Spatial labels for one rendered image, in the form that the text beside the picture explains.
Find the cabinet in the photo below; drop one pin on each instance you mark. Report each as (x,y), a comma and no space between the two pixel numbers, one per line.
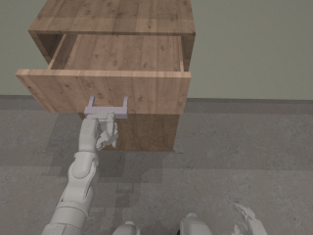
(137,132)

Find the left robot hand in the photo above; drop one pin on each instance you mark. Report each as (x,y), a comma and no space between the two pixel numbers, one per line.
(95,126)

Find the drawer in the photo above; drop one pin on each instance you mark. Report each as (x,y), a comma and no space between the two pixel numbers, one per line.
(148,69)

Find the handle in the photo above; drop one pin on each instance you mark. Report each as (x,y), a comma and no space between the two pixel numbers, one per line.
(119,112)

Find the robot right thigh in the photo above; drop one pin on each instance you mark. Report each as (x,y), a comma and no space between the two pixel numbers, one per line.
(192,225)

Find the right robot shin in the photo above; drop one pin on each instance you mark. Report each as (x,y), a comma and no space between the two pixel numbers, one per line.
(191,214)

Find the left robot forearm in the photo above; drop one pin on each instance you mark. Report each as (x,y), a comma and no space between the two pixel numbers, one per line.
(73,207)

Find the right robot hand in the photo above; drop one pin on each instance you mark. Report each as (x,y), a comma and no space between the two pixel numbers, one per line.
(254,226)

